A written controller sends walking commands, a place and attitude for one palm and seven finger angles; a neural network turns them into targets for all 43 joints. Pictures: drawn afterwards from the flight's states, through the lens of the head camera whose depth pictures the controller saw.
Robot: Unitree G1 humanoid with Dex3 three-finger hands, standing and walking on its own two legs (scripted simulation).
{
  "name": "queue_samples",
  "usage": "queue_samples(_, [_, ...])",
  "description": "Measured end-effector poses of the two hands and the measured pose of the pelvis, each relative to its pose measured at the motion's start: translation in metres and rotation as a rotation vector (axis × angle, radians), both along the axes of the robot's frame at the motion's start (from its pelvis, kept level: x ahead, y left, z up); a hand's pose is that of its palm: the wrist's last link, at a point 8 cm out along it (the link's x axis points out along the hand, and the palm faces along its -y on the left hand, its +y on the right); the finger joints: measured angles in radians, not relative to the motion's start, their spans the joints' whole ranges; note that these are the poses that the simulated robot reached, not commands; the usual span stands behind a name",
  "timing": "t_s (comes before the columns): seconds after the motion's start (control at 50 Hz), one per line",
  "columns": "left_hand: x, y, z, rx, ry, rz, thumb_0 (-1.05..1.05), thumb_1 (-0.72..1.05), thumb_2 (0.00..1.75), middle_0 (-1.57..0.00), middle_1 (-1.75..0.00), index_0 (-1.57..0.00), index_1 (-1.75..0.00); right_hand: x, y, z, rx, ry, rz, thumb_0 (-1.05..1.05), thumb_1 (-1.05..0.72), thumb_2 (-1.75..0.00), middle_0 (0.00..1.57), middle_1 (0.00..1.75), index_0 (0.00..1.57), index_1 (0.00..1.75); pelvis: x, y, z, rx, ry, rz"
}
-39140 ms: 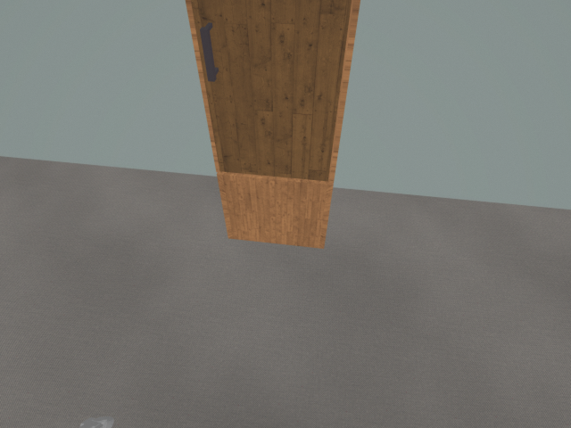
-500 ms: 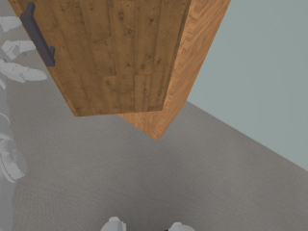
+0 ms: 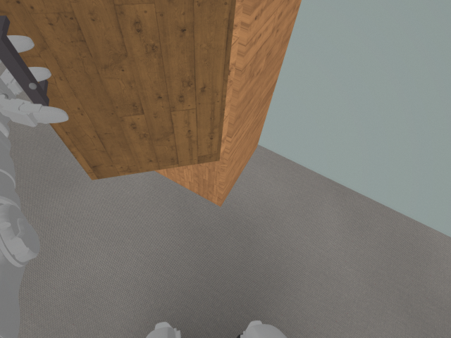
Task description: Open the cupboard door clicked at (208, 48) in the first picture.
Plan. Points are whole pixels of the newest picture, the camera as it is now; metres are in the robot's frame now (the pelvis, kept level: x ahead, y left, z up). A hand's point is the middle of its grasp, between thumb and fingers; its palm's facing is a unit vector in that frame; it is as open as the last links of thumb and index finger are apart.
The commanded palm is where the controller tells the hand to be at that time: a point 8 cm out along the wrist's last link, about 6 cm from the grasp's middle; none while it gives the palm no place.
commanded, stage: slide the fingers in behind the handle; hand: left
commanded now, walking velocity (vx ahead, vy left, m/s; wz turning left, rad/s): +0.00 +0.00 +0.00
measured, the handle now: (23, 65) +0.56 +0.28 +0.13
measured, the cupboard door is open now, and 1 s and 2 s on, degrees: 42 42 65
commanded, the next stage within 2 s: close the thumb around the handle in 0.42 s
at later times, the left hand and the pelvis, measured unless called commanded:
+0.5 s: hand (29, 88) +0.51 +0.26 +0.13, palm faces +0.12 -0.99 +0.01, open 14.0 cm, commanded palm +0.48 +0.30 +0.13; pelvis +0.00 +0.01 +0.00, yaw +0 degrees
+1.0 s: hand (33, 89) +0.51 +0.26 +0.13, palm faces +0.12 -0.99 +0.00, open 7.9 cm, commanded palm +0.48 +0.30 +0.13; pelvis +0.00 +0.01 +0.00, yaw +0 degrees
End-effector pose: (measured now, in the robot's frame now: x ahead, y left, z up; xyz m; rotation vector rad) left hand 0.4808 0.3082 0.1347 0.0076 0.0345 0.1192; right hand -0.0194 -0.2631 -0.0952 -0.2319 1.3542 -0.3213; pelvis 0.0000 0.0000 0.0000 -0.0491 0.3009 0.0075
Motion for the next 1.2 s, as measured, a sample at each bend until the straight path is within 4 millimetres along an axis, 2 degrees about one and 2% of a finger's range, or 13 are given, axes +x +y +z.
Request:
queue_samples(0.12, [-0.001,0.003,-0.002,-0.007,0.013,-0.009,-0.01,-0.5,0.3,-0.3,-1.2,-0.3,-1.19,-0.014,-0.002,0.002,-0.014,0.049,-0.003,0.0,-0.9,-0.9,0.2,0.3,0.2,0.3,-0.002,0.0,0.0,-0.003,0.006,0.009])
queue_samples(0.24, [0.004,0.002,-0.003,-0.012,-0.001,-0.014,-0.01,-0.5,0.3,-0.3,-1.2,-0.3,-1.19,-0.017,-0.004,0.005,-0.036,0.059,-0.004,0.0,-0.9,-0.9,0.2,0.3,0.2,0.3,-0.002,0.002,-0.001,-0.007,0.015,0.01])
queue_samples(0.36, [0.005,0.001,-0.004,-0.021,-0.012,-0.018,-0.01,-0.5,0.3,-0.3,-1.2,-0.3,-1.19,-0.012,-0.001,0.007,-0.036,0.04,-0.008,0.0,-0.9,-0.9,0.2,0.3,0.2,0.3,0.0,0.006,0.0,-0.007,0.014,0.001])
queue_samples(0.56, [-0.001,0.01,-0.006,-0.013,-0.006,-0.004,-0.01,-0.5,0.3,-0.3,-1.2,-0.3,-1.2,0.004,0.012,0.003,-0.011,0.003,0.012,0.0,-0.9,-0.9,0.2,0.3,0.2,0.3,0.002,0.012,0.0,-0.009,0.005,0.005])
queue_samples(0.64, [-0.002,0.011,-0.003,-0.012,-0.018,-0.01,-0.01,-0.45,0.32,-0.31,-1.2,-0.3,-1.2,0.009,0.014,0.001,-0.007,-0.003,0.023,0.0,-0.9,-0.9,0.2,0.3,0.2,0.3,0.002,0.014,0.0,-0.011,0.005,0.009])
queue_samples(0.8, [0.0,0.004,-0.005,-0.02,-0.009,-0.012,-0.01,-0.15,0.45,-0.33,-1.23,-0.32,-1.23,0.012,0.015,-0.001,-0.005,-0.015,0.034,0.0,-0.9,-0.9,0.2,0.3,0.2,0.3,0.001,0.015,-0.001,-0.01,0.005,0.011])
queue_samples(1.1, [-0.002,0.0,-0.001,-0.005,-0.022,-0.002,0.0,0.63,0.78,-0.38,-1.32,-0.38,-1.32,-0.004,0.007,0.0,-0.011,0.011,0.012,0.0,-0.9,-0.9,0.2,0.3,0.2,0.3,-0.002,0.009,-0.001,-0.007,0.0,0.006])
queue_samples(1.2, [-0.001,-0.003,-0.001,-0.006,-0.015,-0.006,0.01,0.76,0.84,-0.38,-1.33,-0.39,-1.33,-0.008,0.005,0.0,-0.012,0.026,0.012,0.0,-0.9,-0.9,0.2,0.3,0.2,0.3,-0.002,0.007,-0.001,-0.007,0.001,0.01])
